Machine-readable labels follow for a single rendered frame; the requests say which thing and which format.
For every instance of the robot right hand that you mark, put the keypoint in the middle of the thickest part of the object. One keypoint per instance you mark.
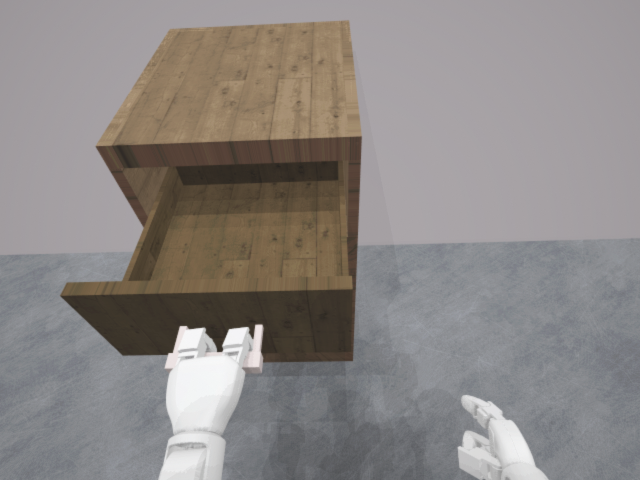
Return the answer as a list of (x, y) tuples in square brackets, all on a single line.
[(486, 459)]

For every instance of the cabinet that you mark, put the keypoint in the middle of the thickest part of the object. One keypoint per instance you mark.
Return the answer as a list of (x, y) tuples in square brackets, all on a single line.
[(250, 94)]

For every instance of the drawer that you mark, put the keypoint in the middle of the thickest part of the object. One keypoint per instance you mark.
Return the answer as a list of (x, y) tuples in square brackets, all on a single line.
[(233, 246)]

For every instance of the left robot forearm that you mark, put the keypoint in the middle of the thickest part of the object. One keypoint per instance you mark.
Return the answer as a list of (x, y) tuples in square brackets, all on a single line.
[(194, 455)]

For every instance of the robot left hand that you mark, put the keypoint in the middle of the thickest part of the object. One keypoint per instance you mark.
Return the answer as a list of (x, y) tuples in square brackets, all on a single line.
[(203, 392)]

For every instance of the handle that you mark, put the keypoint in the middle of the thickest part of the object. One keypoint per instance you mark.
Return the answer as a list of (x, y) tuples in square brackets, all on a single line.
[(252, 364)]

